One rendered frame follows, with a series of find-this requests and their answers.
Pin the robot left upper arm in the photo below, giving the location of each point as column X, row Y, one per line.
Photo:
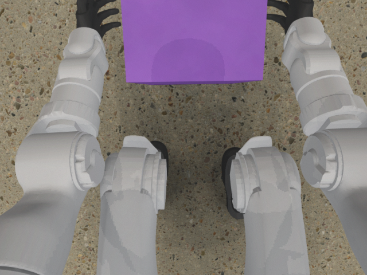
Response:
column 55, row 170

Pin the robot right thigh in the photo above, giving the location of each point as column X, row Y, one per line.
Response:
column 274, row 227

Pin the left robot forearm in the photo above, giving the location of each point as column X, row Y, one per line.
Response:
column 77, row 91

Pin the carton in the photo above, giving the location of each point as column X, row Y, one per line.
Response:
column 172, row 42

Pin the robot left hand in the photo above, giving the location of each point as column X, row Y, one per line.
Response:
column 87, row 15

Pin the right robot forearm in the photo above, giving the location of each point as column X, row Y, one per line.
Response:
column 320, row 84

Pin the robot right upper arm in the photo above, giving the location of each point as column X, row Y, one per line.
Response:
column 335, row 160

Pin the robot thigh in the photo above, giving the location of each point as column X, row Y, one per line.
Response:
column 128, row 219
column 274, row 227

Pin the robot right hand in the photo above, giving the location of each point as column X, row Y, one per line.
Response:
column 296, row 9

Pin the robot left thigh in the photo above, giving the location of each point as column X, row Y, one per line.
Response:
column 128, row 219

